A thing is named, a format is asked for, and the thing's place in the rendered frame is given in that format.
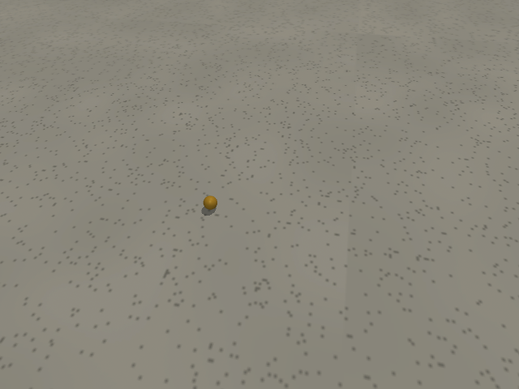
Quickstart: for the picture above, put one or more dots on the ball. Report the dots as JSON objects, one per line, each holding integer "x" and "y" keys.
{"x": 210, "y": 202}

